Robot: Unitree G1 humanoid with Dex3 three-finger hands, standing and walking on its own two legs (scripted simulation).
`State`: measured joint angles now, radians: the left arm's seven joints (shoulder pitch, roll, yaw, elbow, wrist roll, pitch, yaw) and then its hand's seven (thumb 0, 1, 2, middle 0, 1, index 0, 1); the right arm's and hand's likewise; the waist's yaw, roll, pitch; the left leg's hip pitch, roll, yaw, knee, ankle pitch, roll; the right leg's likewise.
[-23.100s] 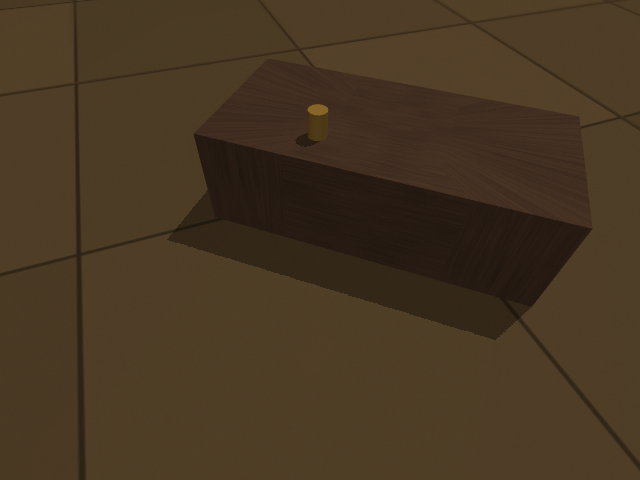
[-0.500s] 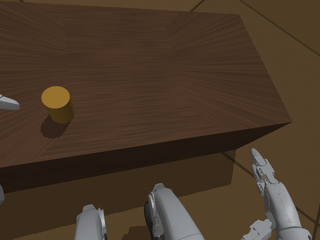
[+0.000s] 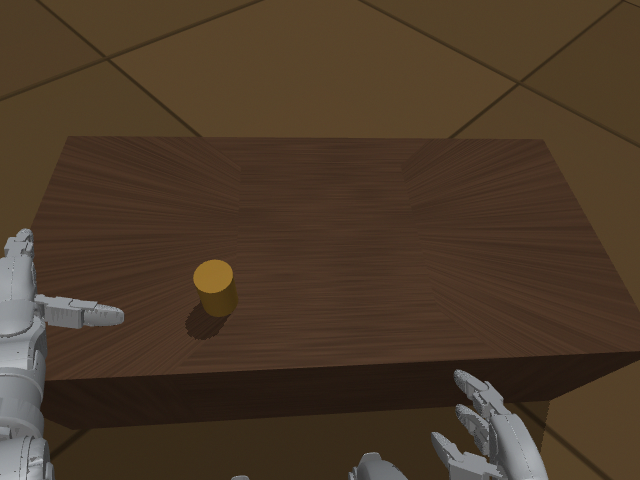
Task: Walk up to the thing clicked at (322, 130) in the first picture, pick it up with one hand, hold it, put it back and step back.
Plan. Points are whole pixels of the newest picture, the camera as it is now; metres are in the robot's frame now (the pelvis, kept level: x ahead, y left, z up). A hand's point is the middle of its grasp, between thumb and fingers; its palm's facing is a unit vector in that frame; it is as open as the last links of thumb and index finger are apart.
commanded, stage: home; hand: left
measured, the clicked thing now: (217, 289) +0.51 +0.15 -0.24
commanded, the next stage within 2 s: none
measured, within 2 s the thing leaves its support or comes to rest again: neither
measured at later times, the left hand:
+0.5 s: hand (160, 469) +0.18 +0.16 -0.04, palm faces +0.15 -0.96 -0.22, open 17.2 cm
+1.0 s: hand out of the picture +0.17 +0.16 -0.04, palm faces +0.15 -0.96 -0.24, open 17.3 cm
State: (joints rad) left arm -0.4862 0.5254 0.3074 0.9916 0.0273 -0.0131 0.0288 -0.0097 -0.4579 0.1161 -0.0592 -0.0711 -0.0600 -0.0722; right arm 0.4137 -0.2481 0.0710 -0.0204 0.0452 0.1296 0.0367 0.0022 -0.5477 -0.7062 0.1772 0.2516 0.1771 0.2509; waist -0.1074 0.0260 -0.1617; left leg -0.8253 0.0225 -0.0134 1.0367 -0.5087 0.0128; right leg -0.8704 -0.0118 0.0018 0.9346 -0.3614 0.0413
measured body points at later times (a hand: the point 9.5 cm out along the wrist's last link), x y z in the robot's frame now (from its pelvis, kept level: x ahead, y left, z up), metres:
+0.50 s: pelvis +0.02 -0.02 +0.02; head +0.04 -0.03 +0.47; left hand +0.17 +0.21 -0.03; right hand +0.19 -0.24 -0.02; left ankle -0.01 +0.10 -0.67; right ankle +0.05 -0.15 -0.67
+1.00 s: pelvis +0.00 -0.03 +0.01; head +0.02 -0.03 +0.46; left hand +0.15 +0.21 -0.02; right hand +0.17 -0.25 -0.02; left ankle -0.01 +0.10 -0.67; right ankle +0.05 -0.15 -0.67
